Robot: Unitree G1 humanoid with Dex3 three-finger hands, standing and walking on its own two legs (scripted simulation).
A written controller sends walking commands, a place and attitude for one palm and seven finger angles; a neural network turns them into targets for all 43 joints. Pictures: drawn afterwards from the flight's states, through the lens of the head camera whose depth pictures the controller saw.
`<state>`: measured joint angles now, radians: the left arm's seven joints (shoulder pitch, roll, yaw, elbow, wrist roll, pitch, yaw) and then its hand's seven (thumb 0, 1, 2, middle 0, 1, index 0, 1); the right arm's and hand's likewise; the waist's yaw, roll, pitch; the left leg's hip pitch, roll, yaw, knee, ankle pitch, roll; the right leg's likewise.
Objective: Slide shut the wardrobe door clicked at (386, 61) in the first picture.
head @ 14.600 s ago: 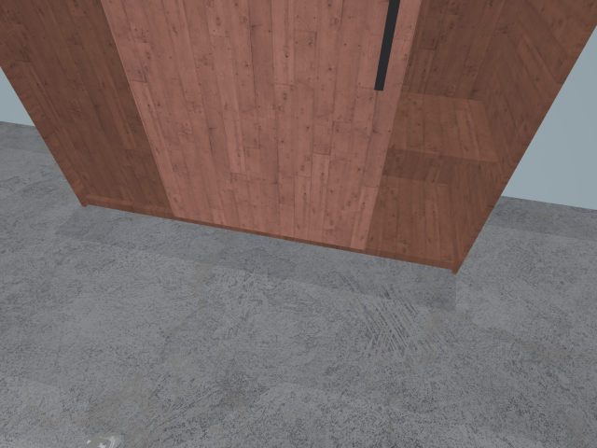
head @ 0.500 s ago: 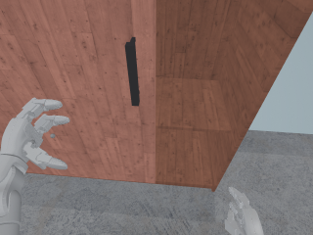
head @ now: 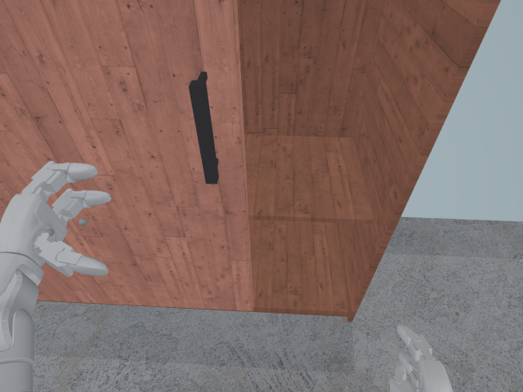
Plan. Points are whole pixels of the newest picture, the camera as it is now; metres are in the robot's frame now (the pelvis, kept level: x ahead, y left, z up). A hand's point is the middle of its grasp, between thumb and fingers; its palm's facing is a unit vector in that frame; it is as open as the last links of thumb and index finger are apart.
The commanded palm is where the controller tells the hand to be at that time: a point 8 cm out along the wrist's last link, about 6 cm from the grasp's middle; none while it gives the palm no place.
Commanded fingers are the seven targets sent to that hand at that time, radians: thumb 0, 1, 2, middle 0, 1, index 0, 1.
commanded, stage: raise the hand with hooked fingers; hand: left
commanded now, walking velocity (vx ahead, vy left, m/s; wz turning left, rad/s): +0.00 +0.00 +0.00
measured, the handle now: (207, 131) +0.54 +0.17 +0.13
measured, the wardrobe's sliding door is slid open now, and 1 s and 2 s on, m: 0.38 0.38 0.38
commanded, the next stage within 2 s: move the hooked fingers beside the handle in 0.08 s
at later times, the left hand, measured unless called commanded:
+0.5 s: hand (107, 205) +0.31 +0.26 +0.15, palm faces +0.08 -1.00 -0.02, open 14.0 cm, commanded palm +0.28 +0.31 +0.15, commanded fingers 0.00 -0.50 0.30 -0.30 -1.20 -0.30 -1.20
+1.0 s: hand (130, 184) +0.36 +0.25 +0.15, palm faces +0.06 -1.00 +0.00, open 14.0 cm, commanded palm +0.34 +0.30 +0.15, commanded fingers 0.00 -0.50 0.30 -0.30 -1.20 -0.30 -1.20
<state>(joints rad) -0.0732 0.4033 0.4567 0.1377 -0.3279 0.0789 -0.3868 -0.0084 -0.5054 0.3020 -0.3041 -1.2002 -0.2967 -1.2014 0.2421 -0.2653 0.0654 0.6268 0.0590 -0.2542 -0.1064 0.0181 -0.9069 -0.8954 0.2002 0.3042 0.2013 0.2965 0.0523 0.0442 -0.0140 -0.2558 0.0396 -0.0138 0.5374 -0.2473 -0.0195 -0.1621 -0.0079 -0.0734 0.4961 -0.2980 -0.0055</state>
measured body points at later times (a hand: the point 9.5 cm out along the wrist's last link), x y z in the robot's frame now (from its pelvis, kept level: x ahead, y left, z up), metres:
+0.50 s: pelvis -0.01 -0.01 +0.00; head -0.01 -0.02 +0.45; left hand +0.30 +0.31 +0.16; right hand +0.17 -0.24 -0.08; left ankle +0.03 +0.13 -0.74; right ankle -0.02 -0.11 -0.74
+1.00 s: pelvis +0.00 +0.01 +0.00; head +0.00 +0.00 +0.45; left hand +0.35 +0.30 +0.15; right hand +0.14 -0.24 -0.09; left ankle +0.03 +0.13 -0.74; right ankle -0.02 -0.11 -0.74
